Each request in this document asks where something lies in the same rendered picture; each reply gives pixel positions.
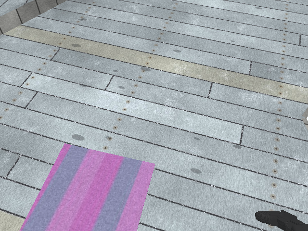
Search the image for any right robot hand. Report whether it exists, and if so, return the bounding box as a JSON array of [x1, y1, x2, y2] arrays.
[[255, 210, 308, 231]]

